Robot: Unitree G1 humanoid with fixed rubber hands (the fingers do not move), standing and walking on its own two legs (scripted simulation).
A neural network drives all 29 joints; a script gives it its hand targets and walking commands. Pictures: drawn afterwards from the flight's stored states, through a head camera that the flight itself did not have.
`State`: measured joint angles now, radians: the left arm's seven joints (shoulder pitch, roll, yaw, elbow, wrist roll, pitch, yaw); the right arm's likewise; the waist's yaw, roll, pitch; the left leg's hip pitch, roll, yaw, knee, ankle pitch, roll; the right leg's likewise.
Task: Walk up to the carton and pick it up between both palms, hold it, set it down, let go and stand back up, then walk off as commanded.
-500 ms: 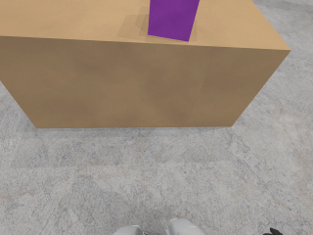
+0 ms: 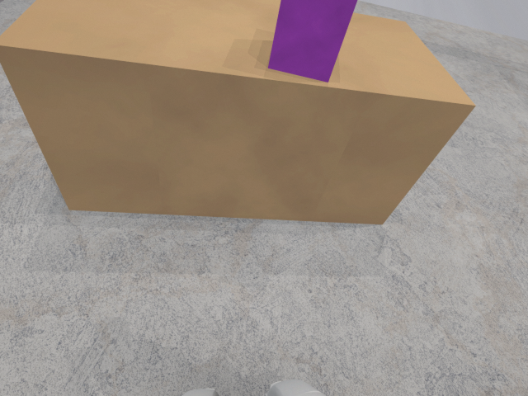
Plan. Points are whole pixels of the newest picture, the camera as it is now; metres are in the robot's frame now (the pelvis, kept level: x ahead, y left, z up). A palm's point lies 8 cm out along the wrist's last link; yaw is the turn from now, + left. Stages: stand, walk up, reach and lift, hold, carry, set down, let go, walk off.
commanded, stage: walk off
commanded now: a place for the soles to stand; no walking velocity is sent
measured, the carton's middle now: (310, 22) +1.12 -0.19 +0.09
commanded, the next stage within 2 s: none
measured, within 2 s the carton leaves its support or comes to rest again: neither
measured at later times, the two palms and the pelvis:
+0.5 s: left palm out of the picture +0.00 +0.30 -0.16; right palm out of the picture -0.06 -0.33 -0.07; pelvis -0.08 +0.01 -0.01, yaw -4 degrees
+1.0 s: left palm out of the picture +0.03 +0.15 -0.13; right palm out of the picture -0.04 -0.49 -0.13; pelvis -0.05 -0.16 -0.03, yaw -5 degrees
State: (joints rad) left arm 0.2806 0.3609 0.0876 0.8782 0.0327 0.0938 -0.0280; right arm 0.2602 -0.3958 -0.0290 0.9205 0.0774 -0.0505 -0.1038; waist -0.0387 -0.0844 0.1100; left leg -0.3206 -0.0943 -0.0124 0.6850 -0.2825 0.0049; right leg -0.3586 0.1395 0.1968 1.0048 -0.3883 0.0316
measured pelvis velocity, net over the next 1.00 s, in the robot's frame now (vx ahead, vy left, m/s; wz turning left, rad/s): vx -0.05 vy -0.16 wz -0.09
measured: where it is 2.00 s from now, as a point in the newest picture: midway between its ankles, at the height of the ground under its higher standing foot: outside the picture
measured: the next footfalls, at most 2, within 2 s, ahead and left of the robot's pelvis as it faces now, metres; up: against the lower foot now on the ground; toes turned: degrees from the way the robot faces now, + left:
right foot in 0.14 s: -0.01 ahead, -0.14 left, +0.00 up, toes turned +10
left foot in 0.26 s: +0.00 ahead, +0.08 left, +0.00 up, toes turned -1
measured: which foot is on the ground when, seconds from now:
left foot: down 0.00-0.12, up 0.14-0.24, down 0.26-0.88, up 0.90-1.00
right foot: up 0.00-0.12, down 0.14-0.26, up 0.28-0.86, down 0.88-1.00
